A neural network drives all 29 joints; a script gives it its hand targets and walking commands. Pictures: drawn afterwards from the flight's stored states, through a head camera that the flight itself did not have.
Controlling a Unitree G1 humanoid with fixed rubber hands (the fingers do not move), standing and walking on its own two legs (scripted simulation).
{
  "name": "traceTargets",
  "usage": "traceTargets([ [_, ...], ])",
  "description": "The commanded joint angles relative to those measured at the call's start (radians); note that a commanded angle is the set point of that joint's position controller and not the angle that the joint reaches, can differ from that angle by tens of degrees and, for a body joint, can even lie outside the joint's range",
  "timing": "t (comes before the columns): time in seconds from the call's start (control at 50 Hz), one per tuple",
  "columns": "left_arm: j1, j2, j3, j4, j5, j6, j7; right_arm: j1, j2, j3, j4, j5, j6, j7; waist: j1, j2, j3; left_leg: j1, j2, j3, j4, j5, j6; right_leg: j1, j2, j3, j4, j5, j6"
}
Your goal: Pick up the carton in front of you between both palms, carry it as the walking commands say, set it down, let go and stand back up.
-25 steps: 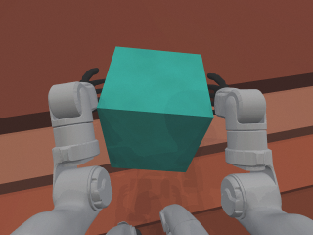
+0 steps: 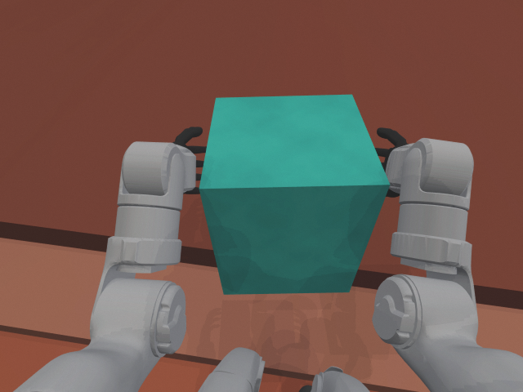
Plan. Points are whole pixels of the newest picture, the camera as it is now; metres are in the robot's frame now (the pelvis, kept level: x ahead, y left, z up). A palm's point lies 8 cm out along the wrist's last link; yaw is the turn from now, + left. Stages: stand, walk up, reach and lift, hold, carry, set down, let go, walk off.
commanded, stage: carry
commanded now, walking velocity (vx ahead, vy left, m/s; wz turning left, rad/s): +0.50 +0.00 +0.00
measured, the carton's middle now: (285, 198) +0.38 +0.05 +0.06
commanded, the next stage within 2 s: none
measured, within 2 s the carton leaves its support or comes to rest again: neither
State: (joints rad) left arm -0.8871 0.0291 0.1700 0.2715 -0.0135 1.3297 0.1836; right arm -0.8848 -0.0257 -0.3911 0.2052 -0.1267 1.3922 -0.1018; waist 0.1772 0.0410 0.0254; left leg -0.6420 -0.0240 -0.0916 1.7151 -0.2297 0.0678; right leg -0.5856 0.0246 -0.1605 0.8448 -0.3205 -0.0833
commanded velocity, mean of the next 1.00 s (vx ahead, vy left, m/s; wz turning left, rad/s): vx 0.50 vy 0.00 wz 0.00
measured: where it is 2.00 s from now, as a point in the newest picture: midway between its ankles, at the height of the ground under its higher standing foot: (280, 124)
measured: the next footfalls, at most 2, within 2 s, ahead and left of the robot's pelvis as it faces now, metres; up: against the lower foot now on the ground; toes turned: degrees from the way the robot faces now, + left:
left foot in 0.32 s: +0.40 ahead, +0.19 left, +0.14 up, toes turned +7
right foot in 0.92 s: +0.74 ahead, +0.00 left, +0.28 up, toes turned -6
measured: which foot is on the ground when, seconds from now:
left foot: up 0.00-0.30, down 0.32-0.92, up 0.94-1.00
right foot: down 0.00-0.36, up 0.38-0.90, down 0.92-1.00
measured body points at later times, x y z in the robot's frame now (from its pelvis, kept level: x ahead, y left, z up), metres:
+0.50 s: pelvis +0.28 +0.11 +0.13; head +0.31 +0.12 +0.58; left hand +0.69 +0.22 +0.27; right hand +0.64 -0.08 +0.26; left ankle +0.36 +0.18 -0.55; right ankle +0.19 -0.02 -0.39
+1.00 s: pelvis +0.59 +0.08 +0.24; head +0.61 +0.11 +0.69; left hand +0.96 +0.27 +0.38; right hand +0.99 -0.03 +0.39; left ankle +0.41 +0.19 -0.36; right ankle +0.70 +0.01 -0.41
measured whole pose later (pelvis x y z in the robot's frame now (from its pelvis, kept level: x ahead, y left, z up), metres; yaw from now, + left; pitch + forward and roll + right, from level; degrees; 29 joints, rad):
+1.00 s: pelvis +0.59 +0.08 +0.24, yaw +1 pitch +3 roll -4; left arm -0.94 0.04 0.17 0.35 0.04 1.34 0.15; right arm -0.88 -0.04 -0.37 0.26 -0.11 1.38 -0.09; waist 0.13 0.00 -0.03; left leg -0.36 0.03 -0.08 1.31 -0.22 0.03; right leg -0.75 0.04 -0.22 1.03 -0.35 -0.14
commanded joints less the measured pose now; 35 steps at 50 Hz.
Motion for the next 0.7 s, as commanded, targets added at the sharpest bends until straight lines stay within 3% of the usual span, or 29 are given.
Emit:
traceTargets([
  [0.0, -1.037, -1.244, -0.505, -0.400, -0.557, -0.043, -0.300, -0.798, 0.984, 0.554, -0.211, 0.355, -0.067, 0.144, -0.110, -0.047, -0.569, -0.321, 0.064, 0.000, -0.004, -0.075, 0.038, 0.688, -0.271, 0.535, -0.377, 0.088, -0.158],
  [0.04, -0.920, -1.201, -0.482, -0.354, -0.514, -0.023, -0.296, -0.735, 0.967, 0.607, -0.214, 0.357, -0.061, 0.135, -0.111, -0.076, -0.564, -0.368, 0.067, 0.057, -0.065, -0.116, 0.032, 0.732, -0.302, 0.476, -0.399, 0.193, -0.184],
  [0.06, -0.843, -1.169, -0.463, -0.298, -0.477, -0.008, -0.294, -0.690, 0.965, 0.619, -0.185, 0.356, -0.053, 0.137, -0.080, -0.107, -0.573, -0.425, 0.063, 0.099, -0.025, -0.108, 0.039, 0.777, -0.308, 0.436, -0.421, 0.292, -0.202],
  [0.1, -0.789, -1.137, -0.471, -0.261, -0.439, 0.007, -0.292, -0.689, 0.979, 0.646, -0.179, 0.372, -0.040, 0.150, -0.039, -0.170, -0.514, -0.680, 0.073, 0.072, 0.253, -0.293, 0.059, 0.888, -0.380, 0.513, -0.458, 0.343, -0.253],
  [0.12, -0.768, -1.115, -0.464, -0.232, -0.421, 0.014, -0.294, -0.696, 0.987, 0.662, -0.157, 0.385, -0.032, 0.156, -0.026, -0.162, -0.479, -0.844, 0.086, 0.040, 0.346, -0.396, 0.061, 0.969, -0.407, 0.539, -0.466, 0.318, -0.258],
  [0.14, -0.746, -1.092, -0.458, -0.213, -0.408, 0.019, -0.295, -0.693, 0.994, 0.679, -0.144, 0.393, -0.027, 0.158, -0.024, -0.131, -0.439, -0.951, 0.102, 0.023, 0.366, -0.453, 0.059, 1.012, -0.412, 0.528, -0.492, 0.254, -0.240],
  [0.16, -0.763, -1.081, -0.454, -0.206, -0.400, 0.025, -0.299, -0.711, 0.982, 0.677, -0.128, 0.392, -0.025, 0.159, -0.054, -0.079, -0.410, -0.930, 0.121, 0.046, 0.258, -0.457, 0.056, 0.954, -0.364, 0.472, -0.519, 0.198, -0.188],
  [0.2, -0.754, -1.034, -0.419, -0.123, -0.373, 0.038, -0.309, -0.709, 0.960, 0.654, -0.064, 0.384, -0.015, 0.162, -0.120, -0.123, -0.283, -0.698, 0.164, 0.132, -0.102, -0.344, 0.032, 0.678, -0.280, 0.276, -0.676, 0.025, -0.114],
  [0.22, -0.729, -1.051, -0.405, -0.125, -0.371, 0.037, -0.315, -0.716, 0.981, 0.668, -0.062, 0.395, -0.015, 0.161, -0.156, -0.153, -0.328, -0.318, 0.151, 0.217, -0.317, -0.200, 0.048, 0.446, -0.223, 0.142, -0.785, 0.188, -0.110],
  [0.24, -0.742, -1.063, -0.392, -0.103, -0.370, 0.039, -0.320, -0.748, 1.009, 0.674, -0.057, 0.418, -0.017, 0.161, -0.199, -0.264, -0.348, -0.028, 0.107, 0.287, -0.479, -0.105, 0.054, 0.294, -0.193, 0.084, -0.858, 0.426, -0.109],
  [0.26, -0.762, -1.048, -0.378, -0.110, -0.369, 0.045, -0.324, -0.799, 1.013, 0.670, -0.067, 0.445, -0.024, 0.160, -0.244, -0.343, -0.418, 0.094, 0.063, 0.340, -0.492, -0.031, 0.057, 0.331, -0.200, -0.014, -0.723, 0.860, -0.102],
  [0.28, -0.747, -1.055, -0.364, -0.077, -0.350, 0.050, -0.323, -0.778, 1.030, 0.662, -0.049, 0.462, -0.027, 0.161, -0.295, -0.339, -0.505, 0.207, -0.006, 0.361, -0.545, -0.048, 0.073, 0.427, -0.188, -0.042, -0.515, 1.283, -0.083],
  [0.3, -0.737, -1.048, -0.343, -0.062, -0.331, 0.048, -0.317, -0.780, 1.057, 0.670, -0.058, 0.488, -0.033, 0.165, -0.360, -0.300, -0.589, 0.343, -0.075, 0.391, -0.740, 0.017, 0.059, 0.488, -0.167, -0.075, -0.225, 1.473, -0.047],
  [0.32, -0.715, -1.038, -0.314, -0.046, -0.301, 0.043, -0.307, -0.780, 1.096, 0.693, -0.068, 0.525, -0.039, 0.175, -0.407, -0.185, -0.687, 0.547, -0.074, 0.244, -0.999, 0.073, 0.049, 0.427, -0.110, -0.010, 0.102, 1.241, 0.006],
  [0.34, -0.668, -1.048, -0.292, -0.003, -0.248, 0.034, -0.299, -0.794, 1.137, 0.719, -0.053, 0.565, -0.053, 0.189, -0.346, 0.118, -0.711, 0.746, 0.184, -0.270, -1.232, 0.280, 0.132, 0.152, -0.012, 0.116, 0.429, 0.399, 0.085],
  [0.36, -0.662, -1.004, -0.283, -0.044, -0.229, 0.019, -0.289, -0.789, 1.179, 0.713, -0.069, 0.593, -0.074, 0.209, -0.306, 0.275, -0.792, 0.835, 0.336, -0.632, -1.244, 0.587, 0.284, -0.027, 0.090, 0.254, 0.851, 0.103, 0.078],
  [0.38, -0.712, -1.002, -0.299, -0.091, -0.242, 0.011, -0.283, -0.850, 1.210, 0.728, -0.138, 0.624, -0.095, 0.220, -0.304, 0.217, -0.875, 0.803, 0.337, -0.669, -1.183, 0.567, 0.334, -0.069, 0.087, 0.372, 1.066, 0.104, 0.042],
  [0.4, -0.708, -1.035, -0.286, -0.073, -0.230, 0.008, -0.280, -0.945, 1.222, 0.740, -0.219, 0.647, -0.103, 0.224, -0.271, 0.050, -0.774, 0.725, 0.309, -0.556, -1.166, 0.335, 0.282, -0.164, 0.053, 0.358, 1.100, 0.123, 0.017],
  [0.42, -0.756, -1.043, -0.298, -0.126, -0.236, 0.004, -0.275, -1.022, 1.226, 0.752, -0.290, 0.672, -0.109, 0.225, -0.243, 0.026, -0.662, 0.667, 0.293, -0.463, -1.181, 0.122, 0.216, -0.250, 0.014, 0.332, 1.069, 0.129, -0.008],
  [0.46, -0.805, -1.057, -0.346, -0.212, -0.265, 0.005, -0.261, -1.021, 1.235, 0.756, -0.357, 0.678, -0.111, 0.221, -0.229, 0.038, -0.551, 0.633, 0.290, -0.347, -1.220, -0.059, 0.138, -0.365, -0.034, 0.290, 1.049, 0.126, -0.033],
  [0.5, -0.771, -1.047, -0.405, -0.251, -0.287, 0.009, -0.249, -0.923, 1.202, 0.736, -0.338, 0.629, -0.097, 0.207, -0.230, -0.001, -0.548, 0.698, 0.288, -0.281, -1.270, -0.034, 0.140, -0.401, -0.051, 0.223, 0.940, 0.079, -0.039],
  [0.52, -0.731, -1.047, -0.419, -0.247, -0.292, 0.012, -0.248, -0.896, 1.181, 0.742, -0.349, 0.613, -0.090, 0.204, -0.231, -0.030, -0.543, 0.732, 0.306, -0.274, -1.283, 0.033, 0.143, -0.444, -0.058, 0.214, 0.942, 0.069, -0.039],
  [0.56, -0.709, -1.062, -0.453, -0.249, -0.302, 0.023, -0.247, -0.821, 1.132, 0.733, -0.323, 0.572, -0.069, 0.199, -0.251, -0.026, -0.535, 0.841, 0.303, -0.200, -1.284, 0.173, 0.173, -0.552, -0.061, 0.159, 0.909, 0.046, -0.037],
  [0.58, -0.693, -1.059, -0.470, -0.223, -0.306, 0.032, -0.247, -0.784, 1.103, 0.720, -0.280, 0.550, -0.054, 0.200, -0.278, 0.026, -0.514, 0.886, 0.310, -0.182, -1.305, 0.265, 0.202, -0.665, -0.043, 0.119, 1.072, 0.006, -0.052],
  [0.6, -0.687, -1.061, -0.484, -0.215, -0.318, 0.038, -0.248, -0.748, 1.069, 0.712, -0.260, 0.529, -0.044, 0.198, -0.282, 0.052, -0.501, 0.955, 0.330, -0.175, -1.301, 0.269, 0.205, -0.781, -0.057, 0.130, 1.174, -0.047, -0.055],
  [0.62, -0.680, -1.040, -0.481, -0.188, -0.324, 0.049, -0.251, -0.720, 1.037, 0.694, -0.218, 0.505, -0.033, 0.199, -0.291, 0.065, -0.475, 1.012, 0.352, -0.197, -1.314, 0.223, 0.213, -0.901, -0.065, 0.137, 1.281, -0.150, -0.062],
  [0.64, -0.677, -1.030, -0.477, -0.158, -0.322, 0.054, -0.254, -0.706, 1.016, 0.681, -0.178, 0.491, -0.023, 0.202, -0.292, 0.048, -0.424, 1.000, 0.345, -0.178, -1.355, 0.138, 0.197, -0.977, -0.075, 0.135, 1.274, -0.193, -0.059],
  [0.66, -0.704, -1.030, -0.475, -0.151, -0.326, 0.056, -0.255, -0.722, 1.012, 0.682, -0.167, 0.492, -0.018, 0.208, -0.278, 0.039, -0.369, 0.944, 0.328, -0.143, -1.414, 0.046, 0.168, -0.983, -0.088, 0.122, 1.218, -0.199, -0.056],
  [0.68, -0.731, -1.007, -0.466, -0.144, -0.324, 0.059, -0.257, -0.754, 1.002, 0.663, -0.162, 0.494, -0.014, 0.214, -0.250, 0.002, -0.320, 0.803, 0.274, -0.098, -1.469, -0.050, 0.126, -0.871, -0.109, 0.083, 1.054, -0.157, -0.051],
])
